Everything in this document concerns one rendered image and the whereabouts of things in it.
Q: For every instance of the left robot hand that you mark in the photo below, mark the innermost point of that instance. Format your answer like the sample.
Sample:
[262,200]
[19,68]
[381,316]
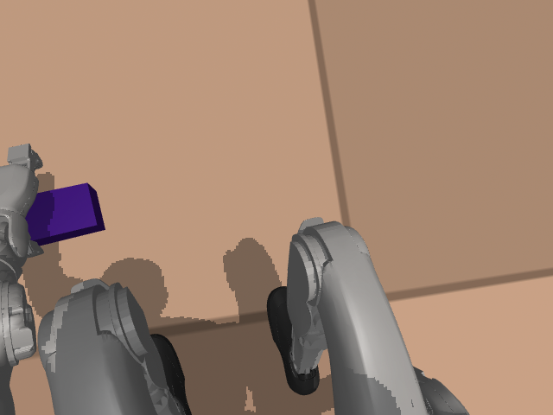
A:
[19,185]

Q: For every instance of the left robot arm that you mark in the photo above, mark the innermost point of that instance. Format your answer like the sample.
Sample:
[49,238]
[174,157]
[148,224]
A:
[17,323]

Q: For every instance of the carton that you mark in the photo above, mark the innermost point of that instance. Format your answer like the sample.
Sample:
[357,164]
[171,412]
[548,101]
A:
[64,213]

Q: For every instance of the right robot foot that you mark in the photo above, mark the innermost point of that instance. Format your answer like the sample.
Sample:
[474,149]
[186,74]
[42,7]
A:
[281,328]

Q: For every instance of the left robot foot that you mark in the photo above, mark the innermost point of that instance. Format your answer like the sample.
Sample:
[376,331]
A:
[173,372]

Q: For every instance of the right robot hand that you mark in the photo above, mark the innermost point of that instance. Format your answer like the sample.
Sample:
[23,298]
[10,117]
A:
[437,398]

